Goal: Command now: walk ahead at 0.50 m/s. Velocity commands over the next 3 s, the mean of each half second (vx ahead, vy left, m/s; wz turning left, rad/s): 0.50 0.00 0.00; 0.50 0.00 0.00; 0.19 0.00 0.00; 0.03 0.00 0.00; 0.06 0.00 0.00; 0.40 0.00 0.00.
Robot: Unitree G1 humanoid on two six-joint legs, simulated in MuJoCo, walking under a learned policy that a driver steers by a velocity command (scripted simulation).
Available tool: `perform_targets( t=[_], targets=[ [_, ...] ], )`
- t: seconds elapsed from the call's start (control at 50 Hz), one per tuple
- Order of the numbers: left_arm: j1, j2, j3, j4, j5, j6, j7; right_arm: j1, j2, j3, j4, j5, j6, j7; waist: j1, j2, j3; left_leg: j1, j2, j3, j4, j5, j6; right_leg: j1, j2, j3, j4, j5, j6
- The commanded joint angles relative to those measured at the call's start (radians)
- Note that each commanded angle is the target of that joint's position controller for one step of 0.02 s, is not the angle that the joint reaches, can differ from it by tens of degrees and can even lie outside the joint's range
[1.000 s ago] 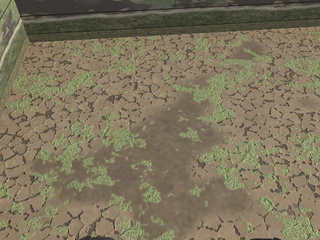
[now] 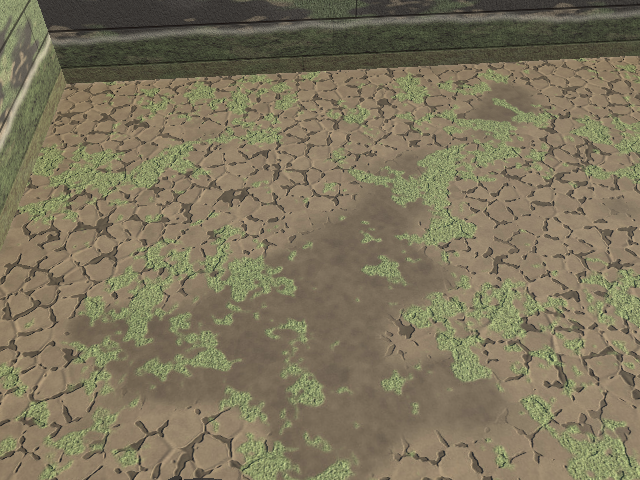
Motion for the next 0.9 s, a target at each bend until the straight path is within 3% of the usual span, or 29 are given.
perform_targets(
  t=[0.02,0.06,0.1,0.12,0.16,0.18,0.22,0.26,0.3,0.34,0.36,0.4,0.44,0.46,0.48,0.52,0.54,0.56,0.58,0.62,0.64,0.66,0.7,0.74,0.78,0.8,0.84,0.88,0.9],
  targets=[
    [-0.06,0.067,0.019,-0.08,-0.012,-0.017,0.012,-0.069,-0.055,-0.015,-0.083,0.0,-0.024,-0.004,-0.012,-0.018,-0.087,0.094,0.016,-0.023,-0.056,0.165,0.027,-0.044,-0.096,0.119,-0.156,0.265,-0.009],
    [-0.127,0.059,0.015,-0.115,-0.001,-0.014,0.0,-0.128,-0.069,-0.016,-0.106,0.004,-0.015,-0.001,0.003,-0.013,-0.004,0.035,0.032,-0.036,-0.048,0.339,0.024,-0.074,-0.095,0.083,-0.116,0.407,-0.008],
    [-0.082,0.051,0.015,-0.101,0.009,-0.02,-0.007,-0.108,-0.069,-0.019,-0.102,-0.002,-0.011,-0.001,0.012,-0.005,-0.079,0.073,0.038,-0.04,-0.032,0.389,0.028,-0.05,-0.089,0.069,-0.098,0.425,-0.003],
    [-0.028,0.061,0.019,-0.074,-0.007,-0.02,0.008,-0.057,-0.06,-0.018,-0.079,-0.002,-0.021,-0.005,-0.005,-0.007,-0.149,0.122,0.02,-0.028,-0.045,0.197,0.028,-0.023,-0.093,0.107,-0.141,0.285,-0.005],
    [-0.072,0.068,0.02,-0.087,-0.013,-0.014,0.014,-0.078,-0.056,-0.015,-0.082,-0.001,-0.024,-0.003,-0.013,-0.022,-0.059,0.078,0.013,-0.025,-0.058,0.148,0.027,-0.054,-0.101,0.125,-0.164,0.255,-0.012],
    [-0.126,0.059,0.015,-0.115,-0.001,-0.014,0.0,-0.129,-0.069,-0.015,-0.106,0.004,-0.014,-0.001,0.003,-0.013,-0.004,0.034,0.031,-0.036,-0.047,0.338,0.024,-0.075,-0.096,0.082,-0.116,0.405,-0.008],
    [-0.031,0.061,0.018,-0.077,-0.007,-0.017,0.008,-0.061,-0.061,-0.017,-0.078,-0.001,-0.02,-0.004,-0.004,-0.01,-0.127,0.112,0.018,-0.03,-0.044,0.193,0.029,-0.033,-0.094,0.107,-0.144,0.28,-0.007],
    [-0.117,0.058,0.015,-0.113,0.002,-0.018,-0.001,-0.123,-0.066,-0.015,-0.105,0.002,-0.015,-0.001,0.003,-0.013,-0.018,0.04,0.032,-0.038,-0.047,0.35,0.025,-0.069,-0.093,0.078,-0.113,0.403,-0.007],
    [-0.03,0.062,0.019,-0.077,-0.007,-0.019,0.009,-0.063,-0.062,-0.018,-0.078,-0.001,-0.021,-0.005,-0.004,-0.006,-0.131,0.113,0.017,-0.029,-0.043,0.195,0.029,-0.03,-0.095,0.106,-0.142,0.283,-0.006],
    [-0.066,0.067,0.02,-0.087,-0.011,-0.013,0.014,-0.076,-0.055,-0.013,-0.08,-0.001,-0.024,-0.003,-0.012,-0.023,-0.058,0.077,0.013,-0.028,-0.058,0.153,0.027,-0.056,-0.101,0.12,-0.163,0.251,-0.012],
    [-0.12,0.058,0.015,-0.116,0.0,-0.015,0.0,-0.126,-0.069,-0.015,-0.105,0.003,-0.015,-0.001,0.003,-0.012,-0.006,0.033,0.03,-0.039,-0.046,0.346,0.025,-0.072,-0.096,0.078,-0.114,0.404,-0.008],
    [-0.026,0.061,0.018,-0.078,-0.006,-0.018,0.009,-0.059,-0.062,-0.017,-0.076,-0.001,-0.021,-0.004,-0.003,-0.007,-0.13,0.112,0.018,-0.032,-0.043,0.201,0.03,-0.03,-0.094,0.103,-0.141,0.281,-0.007],
    [-0.113,0.057,0.015,-0.113,0.002,-0.018,0.0,-0.121,-0.067,-0.014,-0.104,0.002,-0.015,-0.002,0.004,-0.012,-0.019,0.039,0.032,-0.04,-0.046,0.357,0.026,-0.067,-0.094,0.074,-0.11,0.406,-0.007],
    [-0.088,0.051,0.016,-0.106,0.009,-0.021,-0.004,-0.113,-0.072,-0.019,-0.099,-0.001,-0.013,-0.002,0.012,0.0,-0.071,0.064,0.036,-0.045,-0.035,0.386,0.03,-0.044,-0.093,0.067,-0.098,0.423,-0.005],
    [-0.026,0.062,0.019,-0.077,-0.007,-0.019,0.009,-0.061,-0.062,-0.018,-0.077,-0.001,-0.02,-0.006,-0.003,-0.006,-0.132,0.113,0.016,-0.031,-0.042,0.201,0.03,-0.027,-0.096,0.101,-0.14,0.287,-0.006],
    [-0.113,0.056,0.015,-0.113,0.002,-0.018,0.0,-0.122,-0.066,-0.014,-0.104,0.002,-0.014,-0.002,0.003,-0.014,-0.019,0.038,0.03,-0.04,-0.044,0.354,0.025,-0.067,-0.095,0.073,-0.109,0.408,-0.007],
    [-0.037,0.061,0.019,-0.082,-0.007,-0.017,0.011,-0.065,-0.062,-0.017,-0.076,-0.001,-0.021,-0.005,-0.004,-0.01,-0.118,0.104,0.016,-0.033,-0.046,0.188,0.03,-0.028,-0.099,0.105,-0.144,0.28,-0.009],
    [-0.105,0.056,0.014,-0.111,0.002,-0.017,-0.001,-0.121,-0.068,-0.015,-0.106,0.002,-0.012,-0.002,0.004,-0.012,-0.018,0.039,0.029,-0.038,-0.039,0.362,0.025,-0.071,-0.094,0.07,-0.107,0.413,-0.006],
    [-0.033,0.061,0.019,-0.081,-0.007,-0.017,0.011,-0.063,-0.06,-0.016,-0.076,-0.002,-0.02,-0.005,-0.004,-0.013,-0.119,0.104,0.016,-0.033,-0.045,0.19,0.029,-0.033,-0.098,0.103,-0.144,0.277,-0.008],
    [-0.111,0.058,0.015,-0.115,0.002,-0.017,0.0,-0.122,-0.069,-0.015,-0.105,0.002,-0.013,-0.002,0.003,-0.014,-0.011,0.033,0.029,-0.041,-0.043,0.354,0.024,-0.071,-0.096,0.072,-0.111,0.406,-0.007],
    [-0.086,0.051,0.015,-0.107,0.009,-0.02,-0.004,-0.112,-0.072,-0.018,-0.099,-0.001,-0.011,-0.002,0.012,-0.004,-0.066,0.06,0.035,-0.047,-0.033,0.387,0.029,-0.049,-0.094,0.064,-0.097,0.421,-0.006],
    [-0.022,0.061,0.019,-0.078,-0.006,-0.02,0.009,-0.059,-0.063,-0.018,-0.076,-0.001,-0.02,-0.006,-0.003,-0.006,-0.133,0.112,0.015,-0.033,-0.041,0.204,0.03,-0.026,-0.097,0.098,-0.138,0.287,-0.006],
    [-0.11,0.057,0.015,-0.114,0.002,-0.018,0.0,-0.122,-0.067,-0.014,-0.104,0.001,-0.013,-0.003,0.003,-0.014,-0.019,0.036,0.029,-0.041,-0.043,0.357,0.025,-0.067,-0.096,0.071,-0.108,0.408,-0.007],
    [-0.023,0.061,0.019,-0.078,-0.007,-0.02,0.01,-0.062,-0.062,-0.018,-0.077,-0.001,-0.019,-0.006,-0.004,-0.007,-0.131,0.109,0.014,-0.033,-0.04,0.2,0.029,-0.028,-0.098,0.098,-0.138,0.287,-0.006],
    [-0.059,0.066,0.019,-0.088,-0.011,-0.014,0.015,-0.076,-0.055,-0.013,-0.079,-0.001,-0.022,-0.004,-0.011,-0.024,-0.059,0.073,0.01,-0.031,-0.054,0.157,0.027,-0.054,-0.104,0.113,-0.16,0.254,-0.012],
    [-0.114,0.057,0.015,-0.116,0.001,-0.016,0.0,-0.126,-0.07,-0.014,-0.104,0.002,-0.013,-0.002,0.003,-0.013,-0.007,0.03,0.027,-0.042,-0.043,0.35,0.025,-0.071,-0.099,0.072,-0.111,0.406,-0.008],
    [-0.02,0.06,0.018,-0.078,-0.006,-0.019,0.009,-0.06,-0.062,-0.017,-0.075,-0.001,-0.019,-0.005,-0.003,-0.008,-0.13,0.108,0.015,-0.035,-0.041,0.204,0.03,-0.03,-0.098,0.096,-0.139,0.281,-0.007],
    [-0.056,0.066,0.02,-0.088,-0.01,-0.015,0.015,-0.075,-0.056,-0.013,-0.078,-0.001,-0.023,-0.004,-0.011,-0.021,-0.059,0.073,0.01,-0.033,-0.054,0.163,0.028,-0.053,-0.103,0.11,-0.159,0.253,-0.012],
    [-0.112,0.058,0.015,-0.116,0.001,-0.017,0.001,-0.125,-0.07,-0.014,-0.103,0.002,-0.014,-0.002,0.003,-0.011,-0.007,0.03,0.027,-0.044,-0.043,0.357,0.026,-0.069,-0.098,0.069,-0.11,0.405,-0.008]
  ],
)
Next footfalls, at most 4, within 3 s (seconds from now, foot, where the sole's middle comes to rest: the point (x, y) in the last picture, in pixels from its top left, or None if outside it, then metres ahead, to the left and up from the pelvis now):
none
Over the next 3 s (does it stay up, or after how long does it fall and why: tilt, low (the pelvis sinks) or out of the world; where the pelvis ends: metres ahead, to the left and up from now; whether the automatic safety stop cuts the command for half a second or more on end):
stays up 0.01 0.01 0.01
